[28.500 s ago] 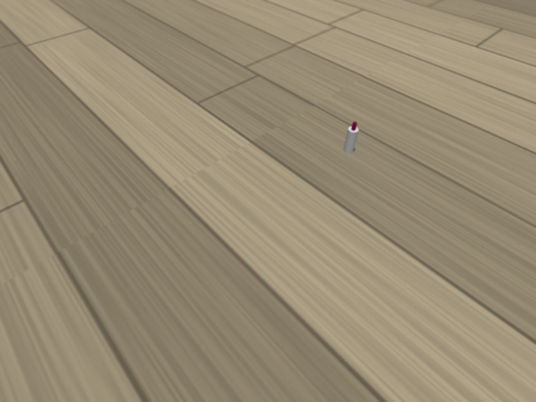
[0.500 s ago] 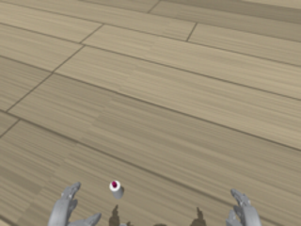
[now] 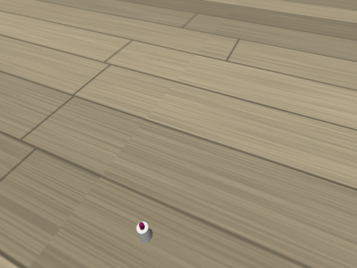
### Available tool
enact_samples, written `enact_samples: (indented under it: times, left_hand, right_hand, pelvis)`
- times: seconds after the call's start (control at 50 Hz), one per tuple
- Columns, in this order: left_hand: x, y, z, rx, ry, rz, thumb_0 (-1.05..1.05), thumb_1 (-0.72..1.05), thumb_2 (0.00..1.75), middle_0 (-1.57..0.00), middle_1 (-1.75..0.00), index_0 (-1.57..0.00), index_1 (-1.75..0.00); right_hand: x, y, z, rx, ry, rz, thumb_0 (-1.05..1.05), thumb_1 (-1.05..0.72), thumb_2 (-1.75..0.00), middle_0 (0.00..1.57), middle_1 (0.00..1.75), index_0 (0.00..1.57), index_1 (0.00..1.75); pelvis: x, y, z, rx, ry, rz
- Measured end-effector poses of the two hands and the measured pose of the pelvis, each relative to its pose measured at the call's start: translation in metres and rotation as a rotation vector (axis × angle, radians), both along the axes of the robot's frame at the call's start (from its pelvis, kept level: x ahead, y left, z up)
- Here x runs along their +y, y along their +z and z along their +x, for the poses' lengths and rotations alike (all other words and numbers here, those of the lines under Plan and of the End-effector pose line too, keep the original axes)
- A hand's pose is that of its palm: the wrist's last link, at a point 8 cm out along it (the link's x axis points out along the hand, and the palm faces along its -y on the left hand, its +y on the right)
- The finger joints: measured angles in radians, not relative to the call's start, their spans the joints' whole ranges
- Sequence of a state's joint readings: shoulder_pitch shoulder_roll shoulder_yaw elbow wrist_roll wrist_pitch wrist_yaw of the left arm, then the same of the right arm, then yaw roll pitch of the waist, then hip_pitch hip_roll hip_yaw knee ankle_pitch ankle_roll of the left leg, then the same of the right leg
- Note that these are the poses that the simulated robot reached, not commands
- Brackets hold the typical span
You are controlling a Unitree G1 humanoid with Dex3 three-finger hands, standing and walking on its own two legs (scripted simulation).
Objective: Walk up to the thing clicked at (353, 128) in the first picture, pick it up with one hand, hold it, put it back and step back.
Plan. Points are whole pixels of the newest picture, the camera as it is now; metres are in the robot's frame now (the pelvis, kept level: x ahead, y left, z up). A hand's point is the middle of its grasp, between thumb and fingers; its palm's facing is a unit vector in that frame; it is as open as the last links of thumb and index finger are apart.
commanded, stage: stand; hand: left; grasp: from the side
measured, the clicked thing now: (143, 231) +0.42 +0.20 -0.67
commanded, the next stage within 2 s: step back in 1.66 s
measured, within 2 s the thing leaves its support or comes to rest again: neither
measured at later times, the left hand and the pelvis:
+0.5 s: hand out of the picture +0.03 +0.25 -0.15, palm faces -0.01 -0.94 -0.35, open 7.4 cm; pelvis -0.01 +0.00 +0.01, yaw +0 degrees
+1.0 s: hand out of the picture +0.07 +0.24 -0.15, palm faces -0.03 -0.94 -0.34, open 7.4 cm; pelvis +0.00 -0.01 +0.01, yaw -1 degrees
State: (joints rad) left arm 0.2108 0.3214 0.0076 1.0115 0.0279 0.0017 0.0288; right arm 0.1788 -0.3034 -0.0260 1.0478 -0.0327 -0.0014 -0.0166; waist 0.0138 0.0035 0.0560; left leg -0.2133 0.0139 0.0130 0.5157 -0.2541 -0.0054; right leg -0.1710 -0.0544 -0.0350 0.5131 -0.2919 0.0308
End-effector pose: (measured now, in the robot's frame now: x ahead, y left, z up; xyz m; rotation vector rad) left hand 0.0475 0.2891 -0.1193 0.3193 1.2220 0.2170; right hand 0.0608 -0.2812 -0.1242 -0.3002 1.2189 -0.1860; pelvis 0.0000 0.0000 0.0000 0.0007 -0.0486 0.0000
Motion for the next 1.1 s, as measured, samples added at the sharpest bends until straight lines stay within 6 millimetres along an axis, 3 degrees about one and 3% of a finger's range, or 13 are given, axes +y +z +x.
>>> enact_samples:
  times: [0.2, 0.56, 1.1]
  left_hand:
    - [-0.001, 0.006, -0.004, 0.004, 0.002, -0.011, 0.01, 0.90, 0.90, -0.21, -0.30, -0.21, -0.30]
    - [-0.001, 0.008, -0.018, 0.064, 0.015, -0.001, 0.00, 0.90, 0.90, -0.21, -0.30, -0.21, -0.30]
    - [-0.007, 0.012, 0.028, 0.015, -0.014, -0.011, 0.00, 0.90, 0.90, -0.21, -0.30, -0.21, -0.30]
  right_hand:
    - [0.004, 0.004, -0.008, 0.009, -0.010, 0.020, 0.00, -0.90, -0.89, 0.20, 0.30, 0.21, 0.30]
    - [-0.012, 0.005, -0.024, 0.058, -0.030, 0.007, 0.00, -0.90, -0.89, 0.20, 0.30, 0.20, 0.30]
    - [-0.019, 0.010, 0.002, 0.033, -0.030, -0.003, 0.00, -0.90, -0.89, 0.20, 0.30, 0.20, 0.30]
  pelvis:
    - [0.001, 0.008, -0.009, -0.021, 0.004, 0.000]
    - [-0.005, 0.011, -0.012, -0.010, 0.000, -0.001]
    - [-0.009, 0.013, 0.004, 0.005, -0.013, 0.000]
